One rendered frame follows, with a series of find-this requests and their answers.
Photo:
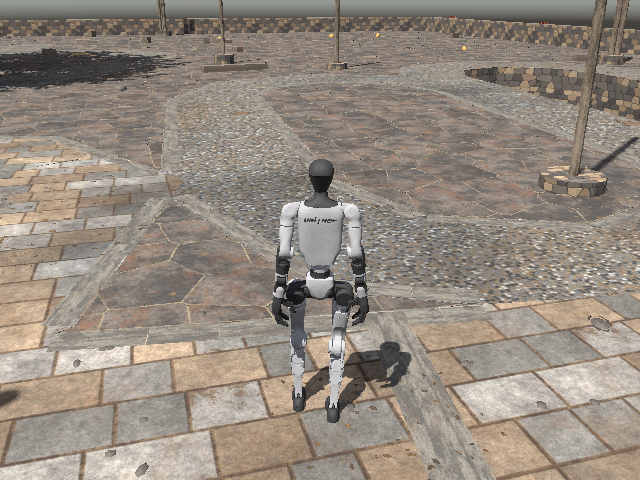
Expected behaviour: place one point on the left robot forearm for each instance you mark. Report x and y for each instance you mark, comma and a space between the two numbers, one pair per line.
281, 276

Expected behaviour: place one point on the left robot hand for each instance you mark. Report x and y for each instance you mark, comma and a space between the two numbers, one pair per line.
277, 311

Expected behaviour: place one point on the humanoid robot torso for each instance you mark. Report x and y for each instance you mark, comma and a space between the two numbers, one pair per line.
320, 238

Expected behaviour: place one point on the right robot forearm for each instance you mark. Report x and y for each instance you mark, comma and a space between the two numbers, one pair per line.
359, 275

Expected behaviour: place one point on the right robot hand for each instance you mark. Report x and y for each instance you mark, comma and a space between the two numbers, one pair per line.
363, 310

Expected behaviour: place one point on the robot right thigh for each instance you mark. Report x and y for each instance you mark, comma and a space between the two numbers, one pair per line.
342, 293

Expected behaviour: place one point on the right robot upper arm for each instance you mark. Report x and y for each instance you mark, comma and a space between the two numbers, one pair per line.
352, 213

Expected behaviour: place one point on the left robot upper arm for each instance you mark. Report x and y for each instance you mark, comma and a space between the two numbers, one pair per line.
289, 212

